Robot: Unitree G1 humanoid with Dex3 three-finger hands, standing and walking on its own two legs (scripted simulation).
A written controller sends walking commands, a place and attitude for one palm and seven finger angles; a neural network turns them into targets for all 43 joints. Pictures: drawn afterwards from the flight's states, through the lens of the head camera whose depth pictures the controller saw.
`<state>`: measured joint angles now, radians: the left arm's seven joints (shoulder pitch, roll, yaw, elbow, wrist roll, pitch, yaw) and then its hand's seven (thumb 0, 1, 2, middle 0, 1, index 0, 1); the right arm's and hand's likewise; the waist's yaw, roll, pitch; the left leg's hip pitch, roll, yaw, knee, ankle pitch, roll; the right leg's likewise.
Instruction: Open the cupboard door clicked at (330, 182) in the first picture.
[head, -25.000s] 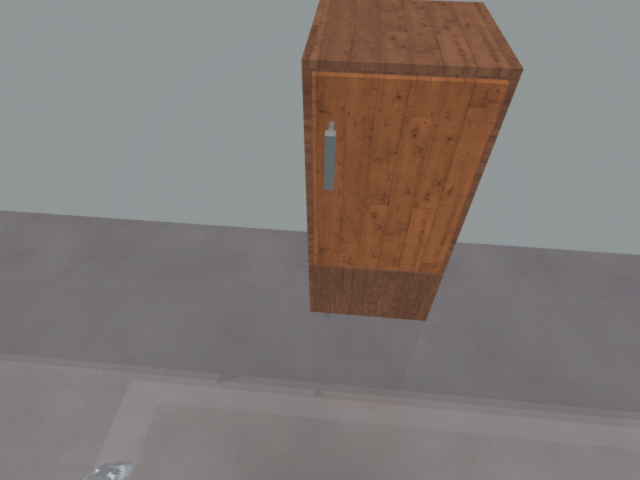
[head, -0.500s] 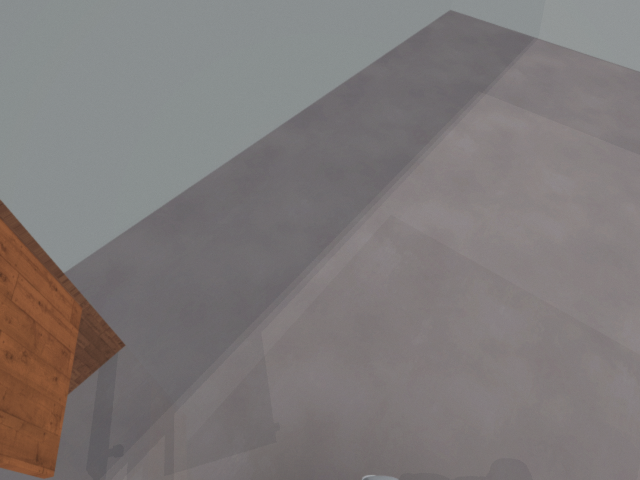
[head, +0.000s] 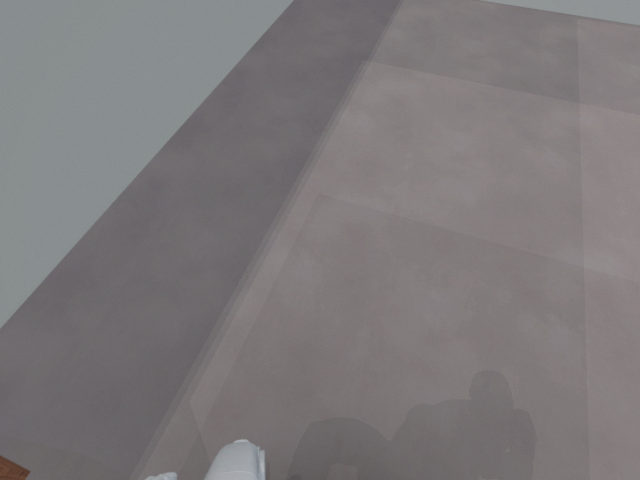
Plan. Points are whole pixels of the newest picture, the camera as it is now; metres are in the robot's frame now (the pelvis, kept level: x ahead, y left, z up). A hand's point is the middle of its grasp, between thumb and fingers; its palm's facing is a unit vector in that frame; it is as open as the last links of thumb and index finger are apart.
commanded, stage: walk to a spot facing it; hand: left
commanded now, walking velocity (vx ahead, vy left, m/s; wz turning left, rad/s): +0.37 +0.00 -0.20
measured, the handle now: out of the picture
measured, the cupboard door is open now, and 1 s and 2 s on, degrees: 50 50 50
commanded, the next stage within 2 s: turn to face it in 0.86 s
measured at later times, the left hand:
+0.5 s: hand (199, 373) +0.28 +0.21 -0.17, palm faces -0.07 -0.98 -0.16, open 7.4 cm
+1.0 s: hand (278, 239) +0.55 +0.10 -0.17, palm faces -0.17 -0.96 -0.20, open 7.1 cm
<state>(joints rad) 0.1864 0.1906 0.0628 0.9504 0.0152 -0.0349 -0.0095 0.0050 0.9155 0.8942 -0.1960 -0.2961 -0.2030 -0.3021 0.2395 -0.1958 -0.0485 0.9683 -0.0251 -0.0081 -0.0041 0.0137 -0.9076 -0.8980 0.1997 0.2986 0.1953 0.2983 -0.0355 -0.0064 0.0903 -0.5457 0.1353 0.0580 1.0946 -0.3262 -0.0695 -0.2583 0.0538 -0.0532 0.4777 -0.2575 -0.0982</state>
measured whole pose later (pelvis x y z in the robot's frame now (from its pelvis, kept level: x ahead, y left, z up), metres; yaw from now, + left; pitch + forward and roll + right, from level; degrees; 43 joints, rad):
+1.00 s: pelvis +0.47 -0.08 +0.00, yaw -11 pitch +1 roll +0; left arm 0.25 0.19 0.06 1.05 0.01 -0.07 0.01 -0.01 0.96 0.89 -0.20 -0.30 -0.20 -0.30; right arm 0.24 -0.15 -0.05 1.04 -0.02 -0.02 0.00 0.01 -0.92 -0.90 0.20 0.30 0.19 0.30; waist -0.03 -0.01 0.04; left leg -0.56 0.12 0.09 0.87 -0.22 -0.04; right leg -0.09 0.01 -0.14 0.36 -0.28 -0.05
